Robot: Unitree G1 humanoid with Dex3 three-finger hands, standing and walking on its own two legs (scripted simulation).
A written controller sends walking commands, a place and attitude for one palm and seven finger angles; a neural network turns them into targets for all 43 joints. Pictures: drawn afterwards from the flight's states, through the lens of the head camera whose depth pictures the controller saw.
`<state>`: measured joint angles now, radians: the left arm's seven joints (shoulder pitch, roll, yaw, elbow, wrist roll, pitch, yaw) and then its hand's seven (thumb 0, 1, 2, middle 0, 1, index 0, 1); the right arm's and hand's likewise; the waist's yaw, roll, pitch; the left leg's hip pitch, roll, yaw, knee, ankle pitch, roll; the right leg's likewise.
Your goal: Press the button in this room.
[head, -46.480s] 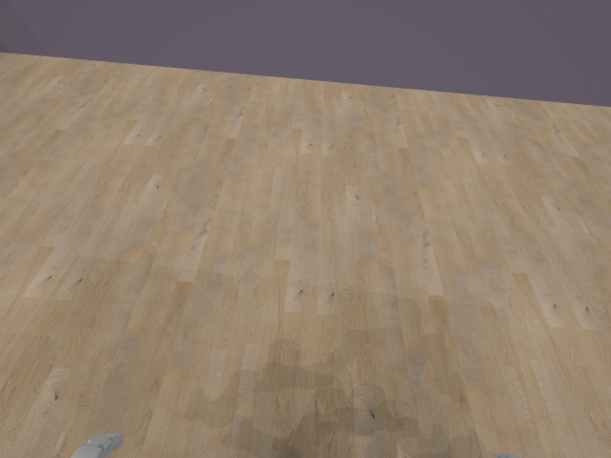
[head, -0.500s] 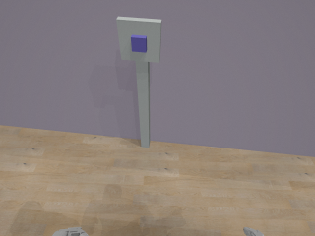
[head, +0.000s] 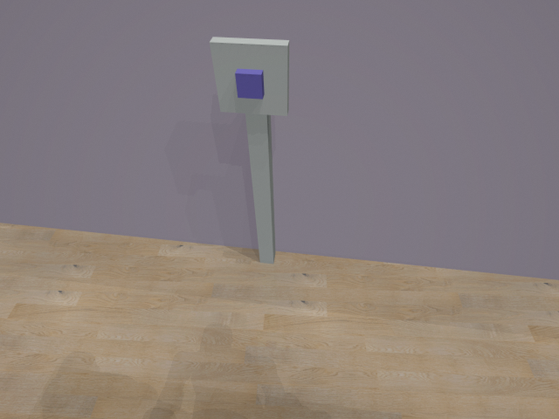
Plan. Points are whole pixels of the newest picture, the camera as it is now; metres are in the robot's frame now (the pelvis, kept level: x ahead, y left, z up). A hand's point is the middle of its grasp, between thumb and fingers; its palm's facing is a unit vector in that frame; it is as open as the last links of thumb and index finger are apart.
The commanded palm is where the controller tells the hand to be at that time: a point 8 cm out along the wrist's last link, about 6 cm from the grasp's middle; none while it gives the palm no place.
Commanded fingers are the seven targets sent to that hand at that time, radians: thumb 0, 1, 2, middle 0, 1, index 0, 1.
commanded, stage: let the arm hang, fingers relaxed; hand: left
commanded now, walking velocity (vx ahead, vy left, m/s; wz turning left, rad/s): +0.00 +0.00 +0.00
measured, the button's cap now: (250, 83) +0.81 +0.12 +0.08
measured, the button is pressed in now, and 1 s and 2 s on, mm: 0 0 0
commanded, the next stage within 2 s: stand and wait in 0.36 s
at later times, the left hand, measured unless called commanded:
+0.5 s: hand out of the picture +0.08 +0.19 -0.17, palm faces -0.01 -0.97 -0.25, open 7.4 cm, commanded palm none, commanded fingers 0.00 0.90 0.90 -0.20 -0.30 -0.20 -0.30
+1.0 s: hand out of the picture +0.08 +0.20 -0.16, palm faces -0.01 -0.96 -0.29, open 7.4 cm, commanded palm none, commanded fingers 0.00 0.90 0.90 -0.20 -0.30 -0.20 -0.30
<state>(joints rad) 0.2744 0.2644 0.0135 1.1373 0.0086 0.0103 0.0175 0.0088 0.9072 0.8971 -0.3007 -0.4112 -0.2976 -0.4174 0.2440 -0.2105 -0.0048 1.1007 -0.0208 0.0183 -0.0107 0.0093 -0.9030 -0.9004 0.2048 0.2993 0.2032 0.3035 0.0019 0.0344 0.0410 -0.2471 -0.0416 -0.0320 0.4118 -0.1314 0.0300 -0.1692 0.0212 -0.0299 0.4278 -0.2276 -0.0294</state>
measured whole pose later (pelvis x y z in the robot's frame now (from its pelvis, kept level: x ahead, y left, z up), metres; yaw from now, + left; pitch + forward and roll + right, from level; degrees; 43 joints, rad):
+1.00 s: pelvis +0.04 -0.02 +0.01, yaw -1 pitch -2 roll +0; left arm 0.17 0.26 0.01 1.15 0.00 -0.01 0.02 0.01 0.91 0.90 -0.21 -0.30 -0.20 -0.30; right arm 0.15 -0.26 -0.01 1.14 -0.02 0.00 -0.02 0.01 -0.90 -0.90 0.20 0.30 0.20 0.30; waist 0.00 0.01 0.06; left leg -0.15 -0.01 -0.02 0.34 -0.16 0.00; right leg -0.07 0.05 -0.01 0.33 -0.23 -0.05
